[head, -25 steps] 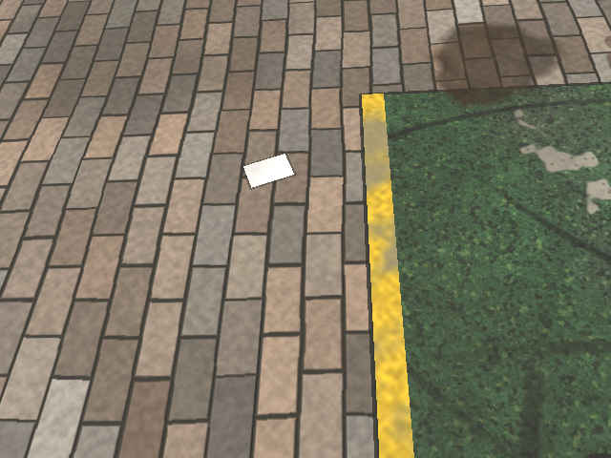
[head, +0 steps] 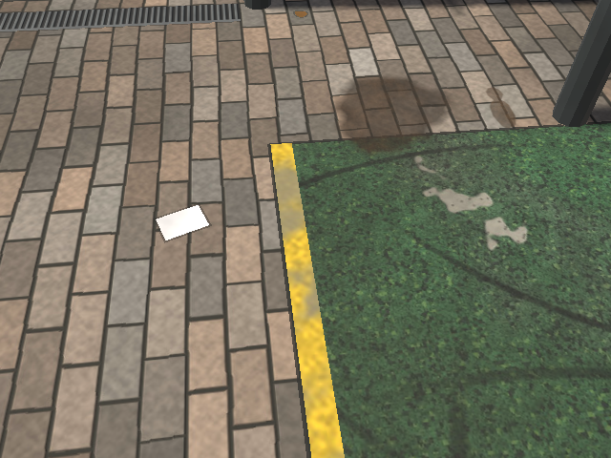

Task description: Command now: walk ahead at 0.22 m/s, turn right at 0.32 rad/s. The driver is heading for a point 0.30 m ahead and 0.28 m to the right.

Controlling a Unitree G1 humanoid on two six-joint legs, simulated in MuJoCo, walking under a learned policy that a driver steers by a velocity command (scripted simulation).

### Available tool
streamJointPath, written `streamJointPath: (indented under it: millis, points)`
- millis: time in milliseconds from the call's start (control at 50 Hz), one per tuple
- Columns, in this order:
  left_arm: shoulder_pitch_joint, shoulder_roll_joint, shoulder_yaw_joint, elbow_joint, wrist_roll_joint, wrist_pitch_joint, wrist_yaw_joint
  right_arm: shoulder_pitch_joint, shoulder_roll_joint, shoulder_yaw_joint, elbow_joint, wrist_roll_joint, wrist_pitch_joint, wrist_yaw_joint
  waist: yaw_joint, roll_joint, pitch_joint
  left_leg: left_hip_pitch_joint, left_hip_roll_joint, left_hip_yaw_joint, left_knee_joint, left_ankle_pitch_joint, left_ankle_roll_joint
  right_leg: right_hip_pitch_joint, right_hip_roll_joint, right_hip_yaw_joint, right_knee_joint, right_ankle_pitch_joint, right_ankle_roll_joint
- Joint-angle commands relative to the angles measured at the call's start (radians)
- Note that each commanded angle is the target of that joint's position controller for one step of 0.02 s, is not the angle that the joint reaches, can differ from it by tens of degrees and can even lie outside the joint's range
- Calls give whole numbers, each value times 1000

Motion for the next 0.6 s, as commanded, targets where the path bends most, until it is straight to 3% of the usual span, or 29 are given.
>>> streamJointPath:
  millis: [20,40,60,100,140,180,200,220,240,300,320,340,360,380,400,420,440,460,480,500,520,540,560,600]
  points:
    - [-41,129,51,-84,-37,-17,-9,86,-226,-72,-50,19,-11,-28,-58,226,-28,150,252,-302,-282,-533,145,-229,18,-101,145,-195,-32]
    - [-100,138,54,-111,-48,-29,-14,140,-260,-85,-36,27,-15,-38,-92,260,50,162,385,-460,-366,-631,213,-383,-45,-114,311,-191,-34]
    - [-136,139,57,-126,-52,-39,-15,178,-257,-86,-25,25,-28,-44,-108,217,98,192,448,-545,-404,-629,244,-526,-99,-74,458,-211,-33]
    - [-72,112,57,-105,-47,-52,-17,145,-205,-74,-31,29,-55,-46,-73,143,79,299,423,-451,-395,-516,202,-657,-142,-35,568,-132,-28]
    - [-43,113,60,-95,-39,-56,-22,98,-187,-70,-36,25,-65,-40,-53,150,46,277,366,-272,-416,-380,150,-604,-169,-71,543,-54,-9]
    - [-29,101,54,-95,-37,-53,-31,56,-199,-75,-39,16,-70,-29,-34,173,39,196,317,-106,-429,-261,123,-501,-186,-116,490,21,13]
    - [-72,115,48,-111,56,-27,-85,89,-217,-73,-20,-45,-62,-14,-32,104,50,100,303,5,-448,-259,92,-389,-158,-145,392,42,0]
    - [-58,102,48,-115,42,-16,-112,57,-238,-82,-22,-46,-61,-6,-10,165,49,48,281,79,-457,-250,68,-290,-154,-177,310,54,-13]
    - [-49,116,50,-114,25,-11,-124,40,-250,-86,-24,-44,-61,-4,0,198,41,25,277,118,-465,-268,58,-223,-150,-216,273,42,-29]
    - [-13,145,53,-99,12,-8,-116,52,-262,-89,-15,-37,-46,2,17,174,61,55,323,154,-410,-292,73,-146,-130,-287,202,0,-84]
    - [67,146,56,-68,11,-12,-105,43,-264,-88,-13,-33,-38,4,60,139,45,43,316,188,-296,-188,77,-50,-89,-323,168,-5,-104]
    - [240,164,71,-2,16,-19,-89,41,-251,-83,-11,-33,-29,7,145,47,-26,11,263,260,1,92,74,128,-18,-339,129,-45,-124]
    - [503,215,92,88,14,-29,-66,0,-209,-64,-34,-46,-25,14,267,-159,-97,-138,191,297,489,260,57,333,26,-243,51,-194,-148]
    - [417,318,90,50,1,-37,-49,-26,-31,-12,-125,-40,-32,31,156,-479,-44,-553,33,171,797,-279,3,363,-221,363,-240,-581,-225]
    - [296,324,89,-28,-11,-40,-45,-94,-81,-11,-187,-51,-46,37,139,-343,-65,-676,4,-44,895,-218,-4,331,-302,748,-485,-687,-285]
    - [274,322,90,-23,18,-46,-34,-81,-143,-22,-176,-50,-62,42,98,-194,-28,-720,56,-52,919,-136,2,349,-371,718,-476,-556,-287]
    - [283,289,84,-9,26,-56,-26,-23,-171,-23,-126,-48,-71,39,63,-51,-11,-642,110,-51,830,-42,7,274,-361,580,-407,-342,-269]
    - [229,253,71,-12,24,-68,-23,6,-173,-20,-94,-48,-66,33,21,7,26,-541,145,-46,740,20,1,166,-301,417,-359,-102,-228]
    - [187,219,56,-14,15,-81,-20,41,-168,-18,-74,-47,-51,33,-11,-12,33,-459,155,-38,685,48,-12,105,-259,309,-351,150,-202]
    - [171,177,45,-42,-25,-110,-16,-19,-205,-42,-95,53,-84,12,8,-19,8,-498,141,-85,702,79,-15,151,-280,305,-334,280,-248]
    - [166,170,39,-30,-31,-122,-10,-29,-206,-40,-93,54,-90,5,-6,11,-6,-509,143,-85,656,102,-17,179,-273,248,-323,425,-245]
    - [178,172,40,-18,-29,-124,-1,-43,-186,-38,-89,33,-89,5,-8,28,-1,-517,131,-64,597,127,-19,188,-253,175,-316,585,-222]
    - [195,180,44,-6,-26,-120,11,-79,-161,-31,-94,16,-89,9,2,40,1,-516,107,-31,518,173,-23,200,-223,108,-315,721,-190]
    - [210,155,35,22,-18,-101,35,-161,-97,-12,-108,6,-91,23,18,25,15,-442,45,35,312,315,-28,159,-142,-12,-309,851,-114]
